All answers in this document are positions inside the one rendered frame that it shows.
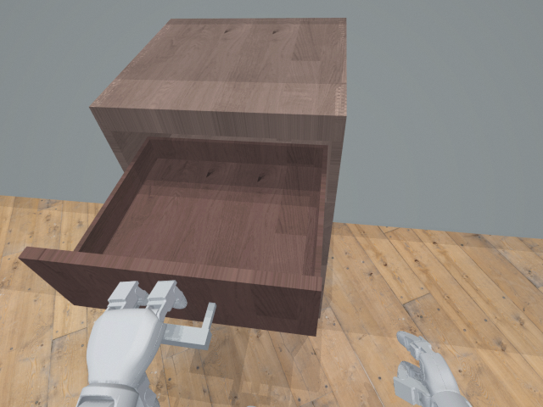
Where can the left robot forearm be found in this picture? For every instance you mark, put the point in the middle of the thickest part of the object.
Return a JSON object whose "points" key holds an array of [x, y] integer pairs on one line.
{"points": [[103, 394]]}

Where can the handle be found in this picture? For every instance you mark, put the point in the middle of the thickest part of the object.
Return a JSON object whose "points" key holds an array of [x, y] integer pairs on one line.
{"points": [[188, 336]]}

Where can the drawer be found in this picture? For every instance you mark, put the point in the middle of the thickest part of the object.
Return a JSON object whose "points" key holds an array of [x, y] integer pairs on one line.
{"points": [[235, 223]]}

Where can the cabinet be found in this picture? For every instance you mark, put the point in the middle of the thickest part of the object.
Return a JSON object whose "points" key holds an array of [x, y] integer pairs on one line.
{"points": [[278, 80]]}

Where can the left robot hand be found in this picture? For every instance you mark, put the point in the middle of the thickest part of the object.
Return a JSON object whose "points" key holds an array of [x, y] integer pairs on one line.
{"points": [[124, 340]]}

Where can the right robot hand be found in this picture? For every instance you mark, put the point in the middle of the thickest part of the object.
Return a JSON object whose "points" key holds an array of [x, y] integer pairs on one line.
{"points": [[417, 385]]}

